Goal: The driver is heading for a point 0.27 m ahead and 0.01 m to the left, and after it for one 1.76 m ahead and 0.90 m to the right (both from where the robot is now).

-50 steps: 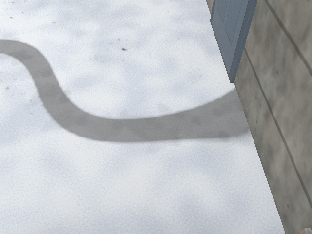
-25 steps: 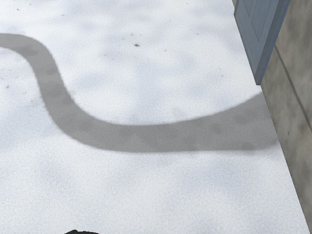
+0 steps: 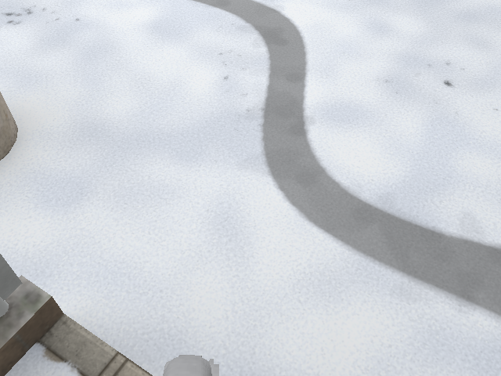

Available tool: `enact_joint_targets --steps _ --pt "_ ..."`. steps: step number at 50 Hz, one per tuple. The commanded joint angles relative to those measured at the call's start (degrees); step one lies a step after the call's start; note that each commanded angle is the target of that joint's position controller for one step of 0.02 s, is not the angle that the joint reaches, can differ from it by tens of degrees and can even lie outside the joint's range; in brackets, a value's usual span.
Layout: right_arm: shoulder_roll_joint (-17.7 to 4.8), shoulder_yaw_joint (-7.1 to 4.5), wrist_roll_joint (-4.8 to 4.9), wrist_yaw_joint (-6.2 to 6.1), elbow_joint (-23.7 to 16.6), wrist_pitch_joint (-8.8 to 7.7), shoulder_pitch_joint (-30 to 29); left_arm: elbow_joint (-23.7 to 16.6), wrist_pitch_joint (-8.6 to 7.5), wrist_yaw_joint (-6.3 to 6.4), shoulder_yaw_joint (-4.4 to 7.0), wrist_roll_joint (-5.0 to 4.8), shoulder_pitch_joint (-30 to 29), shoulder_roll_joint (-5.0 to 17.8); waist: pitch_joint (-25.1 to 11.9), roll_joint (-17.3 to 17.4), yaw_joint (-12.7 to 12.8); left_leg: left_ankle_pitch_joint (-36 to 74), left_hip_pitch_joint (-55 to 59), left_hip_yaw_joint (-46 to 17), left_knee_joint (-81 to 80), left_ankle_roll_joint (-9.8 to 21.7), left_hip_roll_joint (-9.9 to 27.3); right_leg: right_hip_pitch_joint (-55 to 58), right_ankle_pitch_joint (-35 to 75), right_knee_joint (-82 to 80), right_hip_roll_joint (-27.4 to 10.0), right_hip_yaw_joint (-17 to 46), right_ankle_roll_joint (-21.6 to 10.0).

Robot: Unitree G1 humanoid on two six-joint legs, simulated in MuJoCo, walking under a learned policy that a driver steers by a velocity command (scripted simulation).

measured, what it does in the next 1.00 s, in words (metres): walks ahead: left foot, then right foot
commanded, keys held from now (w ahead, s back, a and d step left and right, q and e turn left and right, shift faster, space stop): q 0.12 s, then no key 0.02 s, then w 0.06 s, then e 0.80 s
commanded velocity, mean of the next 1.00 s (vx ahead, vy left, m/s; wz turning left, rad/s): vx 0.03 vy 0.00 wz -0.13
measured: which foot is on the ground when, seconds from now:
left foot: up 0.00-0.26, down 0.28-0.90, up 0.92-1.00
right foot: down 0.00-0.28, up 0.30-0.88, down 0.90-1.00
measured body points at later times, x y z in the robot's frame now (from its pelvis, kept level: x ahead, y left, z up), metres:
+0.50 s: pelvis +0.08 +0.12 +0.00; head +0.10 +0.13 +0.45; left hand +0.09 +0.38 -0.14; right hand +0.18 -0.13 -0.12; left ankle +0.12 +0.20 -0.73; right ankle +0.12 -0.04 -0.63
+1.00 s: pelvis +0.14 +0.03 +0.00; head +0.15 +0.03 +0.45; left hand +0.33 +0.24 -0.11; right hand +0.17 -0.24 -0.13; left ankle +0.15 +0.17 -0.67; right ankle +0.09 -0.05 -0.73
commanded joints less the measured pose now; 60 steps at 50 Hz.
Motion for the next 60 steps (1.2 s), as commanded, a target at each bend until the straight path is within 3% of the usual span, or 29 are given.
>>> enact_joint_targets --steps 1,2,4,11,13,14,15,16,17,18,19,21,24,25,30,36,40,43,45,46,47,48,49,50,51,52,53,56,60 --pt "-0.9 -0.47 -0.08 0.02 -4.8 -0.39 -1.9 0.4 -1.16 0.89 0.59 0.67 5.6 4.4 4.1 -5.1 -0.9 3.0 -13.5 2.0 -6.0 2.5 3.5 12.1 -12.0 -18.6 -18.8 21.1 -7.2" --pt "-0.6 -0.42 0.11 1.06 -4.5 0.41 -1.2 -0.6 -1.67 0.75 0.57 0.48 0.1 5.3 5.1 -2.3 -3.2 6.4 -1.4 3.5 -20.9 3.8 5.1 2.4 -15.6 -22.5 -17.3 16.0 -5.4" --pt "-2.5 -1.71 1.22 1.16 -4.8 1.37 -3.0 -1.5 -2.49 0.69 2.09 -0.77 -1.9 9.4 5.4 -6.7 -2.7 2.4 17.1 10.0 -24.3 2.9 1.2 -6.9 -25.8 -26.4 -16.1 11.3 -3.5" --pt "-2.2 -3.84 1.12 -0.3 -5.2 -1.1 -13.7 -0.9 0.06 -0.17 5.8 -4.05 4.3 10.0 6.6 -8.7 4.7 -4.2 19.8 10.1 -65.2 5.9 -3.6 22.9 -24.5 -22.8 -24.6 16.5 -4.8" --pt "-3.4 -5.56 3.03 -0.4 -1.2 -3.43 -9.2 -1.4 2.3 -1.69 4.29 -4.19 0.2 6.5 3.0 -5.5 -1.8 8.9 46.1 10.3 -78.5 9.3 -7.2 9.9 -17.7 -16.0 -21.6 13.2 -0.7" --pt "-4.9 -7.24 2.47 -0.57 3.9 -4.23 1.7 -0.8 1.96 -3.95 2.56 -4.42 2.0 2.0 -3.4 -0.7 -6.3 10.1 72.5 3.6 -74.6 8.9 -5.1 -6.6 -14.9 -5.4 -15.0 9.2 4.7" --pt "-11.5 -9.2 -0.5 -1.73 8.4 -4.95 19.7 -4.5 1.57 -4.68 2.5 -5.9 -3.4 1.2 -13.6 4.0 -13.7 32.7 88.7 -10.0 -71.1 12.2 7.0 -19.6 -24.2 16.9 -7.1 7.3 8.8" --pt "-7.4 -5.49 1.26 -4.1 6.4 -2.94 15.3 -2.1 4.91 -4.03 1.45 -11.92 9.4 -2.4 -18.2 0.9 -8.2 51.2 86.6 -19.6 -69.7 11.3 25.4 -20.2 -34.5 26.8 -1.5 19.7 6.2" --pt "-7.2 -5.26 2.89 -5.11 6.4 -1.59 13.0 0.2 6.5 -3.58 2.32 -11.78 6.9 -1.6 -13.9 -2.0 -9.3 49.6 78.2 -12.2 -70.8 9.9 20.8 -17.4 -25.5 27.1 0.6 26.7 5.3" --pt "-16.4 -8.49 0.76 -0.5 8.9 -4.58 15.0 -9.6 1.69 -2.98 4.69 -6.51 -3.1 5.6 -1.6 20.3 -8.2 15.4 67.9 -12.6 -77.0 7.4 14.4 -29.2 -18.8 27.4 1.1 27.9 7.4" --pt "-13.3 -8.35 3.63 1.52 7.3 -6.05 6.1 -7.6 0.15 -1.9 5.58 -6.03 -5.6 9.2 0.3 13.5 -6.5 2.1 61.2 -6.4 -79.5 4.6 12.5 -29.1 -12.3 27.0 -0.6 27.8 8.6" --pt "-9.7 -7.9 2.58 2.37 7.7 -6.4 5.4 -1.1 0.19 -2.11 4.63 -6.38 7.9 4.8 2.3 6.7 -2.7 -9.1 45.2 -1.8 -83.2 6.0 12.0 -17.9 -5.6 32.9 -0.3 26.1 10.6" --pt "-8.3 -8.1 0.18 -1.95 9.3 -7.1 5.7 -2.2 2.09 -1.61 5.68 -7.05 5.4 5.4 1.6 2.7 -4.2 -15.9 42.5 -3.7 -86.6 12.6 15.5 -26.6 3.8 47.7 2.6 27.2 8.5" --pt "-6.2 -7.54 -0.04 -2.78 11.0 -7.19 6.2 -3.6 2.87 -1.59 5.47 -6.1 3.0 4.9 1.0 3.1 -5.2 -15.6 45.1 -4.0 -86.9 14.3 16.9 -30.3 6.1 47.8 3.0 29.2 7.1" --pt "-2.6 -6.57 -0.23 -4.61 14.5 -7.63 6.2 -6.5 4.66 -2.42 4.19 -5.06 0.3 4.1 -0.3 2.3 -5.5 -7.0 47.1 4.3 -86.8 15.5 16.0 -34.8 9.9 52.3 2.0 27.0 5.3" --pt "-3.7 -6.35 -0.58 -7.1 15.4 -8.22 7.0 -11.2 4.55 -3.71 2.34 -4.72 -8.0 0.9 -1.4 2.5 -8.9 -10.9 49.9 11.2 -84.3 11.6 14.5 -29.1 7.2 35.5 -1.3 19.8 5.5" --pt "-9.2 -8.39 -1.79 -7.68 14.0 -9.0 5.9 -13.9 3.88 -2.97 3.31 -2.64 -11.0 1.6 -1.6 5.0 -8.0 -7.6 45.4 13.4 -80.4 10.3 17.3 -13.8 -2.3 27.4 2.1 14.1 3.0" --pt "-11.1 -10.41 -0.07 -8.4 16.8 -8.29 7.7 -15.4 4.48 -0.81 4.27 -4.37 -13.1 1.3 -0.6 8.3 -9.8 -2.6 56.3 8.1 -79.3 9.2 24.0 -11.6 -7.4 7.7 3.2 15.5 2.5" --pt "-9.5 -10.24 0.32 -8.7 17.4 -7.35 5.2 -12.2 2.71 0.11 6.82 -5.95 -6.1 3.9 -4.1 2.7 -5.4 -5.9 51.2 11.0 -65.5 4.8 20.6 5.5 10.6 -8.1 6.4 15.8 1.2" --pt "-3.8 -8.52 0.7 -7.67 14.7 -7.59 3.7 -10.2 1.21 1.01 8.42 -5.11 0.1 8.6 -12.4 -9.0 -2.8 -19.3 40.6 19.6 -46.3 0.4 10.7 24.0 47.8 -7.9 1.2 23.7 -3.8" --pt "0.8 -6.89 0.54 -6.26 4.9 -9.49 -3.6 -10.3 -1.2 1.29 10.2 -4.02 11.3 18.7 -20.0 -19.1 -1.0 -41.9 13.2 17.0 -28.2 -2.5 -2.4 45.1 65.9 -5.0 -12.1 48.6 -18.9" --pt "-2.3 -7.05 2.01 -4.85 3.6 -10.14 -14.8 -6.5 -2.55 -0.4 10.2 -0.84 20.2 15.8 -11.0 -5.8 7.0 -41.6 0.2 4.2 -28.5 -2.1 -5.1 44.4 59.8 -5.1 -14.9 53.1 -19.2" --pt "-2.4 -6.89 2.73 -5.18 2.7 -9.97 -15.9 -6.2 -2.43 -2.27 9.74 -2.39 15.8 13.5 -4.5 -5.5 4.8 -38.2 -3.9 1.8 -30.2 -1.3 -4.2 39.5 53.5 -6.1 -14.8 49.1 -18.5" --pt "-7.2 -8.65 2.58 -6.27 4.8 -9.45 -12.0 -8.1 -1.09 -4.28 8.47 -5.03 7.2 10.6 -1.9 -7.1 -0.9 -32.4 0.0 2.1 -29.1 -0.7 -2.5 29.9 48.2 -7.1 -14.0 44.4 -18.6" --pt "-9.4 -9.18 1.34 -7.23 7.3 -8.8 -7.2 -10.1 -0.07 -6.37 7.54 -7.07 -2.6 9.1 -0.3 -8.2 -6.0 -25.6 8.1 2.1 -27.8 -0.2 -1.9 16.3 47.0 -6.9 -12.3 38.6 -18.4" --pt "-8.0 -9.04 0.16 -7.31 9.5 -7.34 -3.5 -12.3 1.08 -7.49 7.26 -7.49 -9.8 9.6 0.4 -7.1 -9.2 -18.7 16.3 1.6 -23.9 0.2 -1.8 2.6 41.9 -7.9 -10.7 35.6 -17.0" --pt "-4.0 -7.8 -0.28 -6.17 9.7 -6.43 -1.7 -14.3 1.7 -7.39 6.39 -6.2 -13.5 8.7 -1.0 -4.5 -10.2 -9.8 22.0 1.2 -19.3 0.2 -3.3 -6.5 41.6 -6.9 -7.8 33.7 -14.9" --pt "-4.2 -6.63 -0.15 -2.02 9.8 -5.15 1.0 -14.5 1.67 -5.72 4.56 -3.93 -16.8 7.8 -3.7 -1.8 -11.2 5.1 26.6 1.5 -18.4 -0.3 -5.4 -13.8 36.9 -3.4 -2.4 31.7 -11.9" --pt "-8.4 -6.81 -1.51 -3.06 4.7 -4.44 -4.8 -10.6 0.57 -5.03 3.51 -3.6 -9.2 9.2 -4.0 -5.0 -7.7 -4.1 24.7 3.0 -19.7 -2.5 -5.5 -7.3 34.2 4.2 -2.4 37.8 -11.9"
